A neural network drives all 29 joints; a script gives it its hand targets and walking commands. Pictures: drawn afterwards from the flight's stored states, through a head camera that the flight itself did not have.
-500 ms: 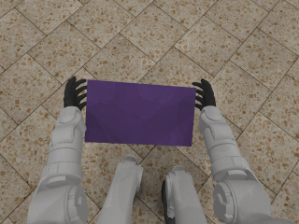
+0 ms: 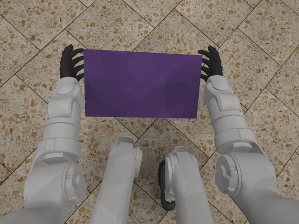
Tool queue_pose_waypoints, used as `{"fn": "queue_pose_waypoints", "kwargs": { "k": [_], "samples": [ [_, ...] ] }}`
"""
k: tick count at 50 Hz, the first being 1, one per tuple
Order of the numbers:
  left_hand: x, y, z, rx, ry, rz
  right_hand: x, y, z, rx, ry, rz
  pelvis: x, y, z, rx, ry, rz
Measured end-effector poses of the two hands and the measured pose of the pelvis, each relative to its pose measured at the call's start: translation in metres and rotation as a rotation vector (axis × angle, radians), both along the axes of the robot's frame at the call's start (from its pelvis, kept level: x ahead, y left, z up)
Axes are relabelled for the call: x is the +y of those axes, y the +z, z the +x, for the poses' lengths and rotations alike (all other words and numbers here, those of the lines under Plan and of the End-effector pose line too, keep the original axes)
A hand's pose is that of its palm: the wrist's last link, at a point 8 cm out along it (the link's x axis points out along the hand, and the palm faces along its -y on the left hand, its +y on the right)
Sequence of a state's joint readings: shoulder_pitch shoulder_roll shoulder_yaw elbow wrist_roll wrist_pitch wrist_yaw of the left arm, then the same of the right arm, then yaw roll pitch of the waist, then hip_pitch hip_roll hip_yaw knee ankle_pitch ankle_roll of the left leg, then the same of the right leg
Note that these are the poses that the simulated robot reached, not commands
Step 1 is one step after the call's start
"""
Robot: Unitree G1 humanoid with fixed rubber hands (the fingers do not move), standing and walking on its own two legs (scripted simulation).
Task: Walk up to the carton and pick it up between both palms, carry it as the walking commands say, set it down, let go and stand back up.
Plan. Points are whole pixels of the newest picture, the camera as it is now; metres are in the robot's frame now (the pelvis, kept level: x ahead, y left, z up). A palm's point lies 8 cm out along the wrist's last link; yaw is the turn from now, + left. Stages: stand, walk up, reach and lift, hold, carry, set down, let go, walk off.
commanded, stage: set down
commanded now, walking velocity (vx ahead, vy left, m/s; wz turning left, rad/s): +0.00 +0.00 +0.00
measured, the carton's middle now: (141, 83) +0.48 +0.09 -0.20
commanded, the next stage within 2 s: none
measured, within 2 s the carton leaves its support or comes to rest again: neither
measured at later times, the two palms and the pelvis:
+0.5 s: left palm (81, 79) +0.45 +0.26 -0.18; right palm (201, 82) +0.51 -0.10 -0.19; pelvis +0.00 +0.00 -0.06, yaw -1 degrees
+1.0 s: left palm (89, 76) +0.48 +0.26 -0.24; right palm (198, 82) +0.53 -0.10 -0.25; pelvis +0.01 +0.00 -0.11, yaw -1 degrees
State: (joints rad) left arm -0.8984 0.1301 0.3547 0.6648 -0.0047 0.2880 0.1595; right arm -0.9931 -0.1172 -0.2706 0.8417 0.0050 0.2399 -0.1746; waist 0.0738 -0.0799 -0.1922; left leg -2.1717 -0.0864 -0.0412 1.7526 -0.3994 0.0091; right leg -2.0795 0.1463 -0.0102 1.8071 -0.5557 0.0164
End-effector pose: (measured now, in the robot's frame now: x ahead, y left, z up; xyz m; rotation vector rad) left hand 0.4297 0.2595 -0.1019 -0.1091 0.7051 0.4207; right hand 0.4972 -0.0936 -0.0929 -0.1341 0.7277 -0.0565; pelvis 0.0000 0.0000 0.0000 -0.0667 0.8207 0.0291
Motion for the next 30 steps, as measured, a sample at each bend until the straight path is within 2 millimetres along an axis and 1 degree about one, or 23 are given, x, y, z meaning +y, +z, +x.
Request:
{"fn": "queue_pose_waypoints", "kwargs": {
  "k": [5,12,20,26,30],
  "samples": [
    [0.001,-0.018,0.007,0.011,-0.021,0.018,0.001,-0.023,0.000,0.007,-0.020,-0.005,-0.001,-0.012,0.000,0.019,-0.001,-0.001],
    [-0.002,-0.041,0.011,0.030,-0.019,0.017,-0.003,-0.047,0.005,0.021,-0.007,0.001,0.002,-0.028,-0.001,0.026,-0.006,0.007],
    [-0.002,-0.065,0.024,0.030,-0.057,0.028,-0.007,-0.074,0.013,0.019,0.004,0.002,0.001,-0.049,-0.001,0.032,-0.021,0.010],
    [0.004,-0.086,0.024,0.037,-0.075,0.020,-0.001,-0.097,0.016,0.026,0.004,0.005,0.002,-0.065,-0.003,0.021,-0.023,0.013],
    [0.008,-0.106,0.022,0.045,-0.086,-0.008,0.001,-0.115,0.018,0.037,0.016,-0.004,0.002,-0.074,-0.005,0.005,-0.022,0.016]
  ]
}}
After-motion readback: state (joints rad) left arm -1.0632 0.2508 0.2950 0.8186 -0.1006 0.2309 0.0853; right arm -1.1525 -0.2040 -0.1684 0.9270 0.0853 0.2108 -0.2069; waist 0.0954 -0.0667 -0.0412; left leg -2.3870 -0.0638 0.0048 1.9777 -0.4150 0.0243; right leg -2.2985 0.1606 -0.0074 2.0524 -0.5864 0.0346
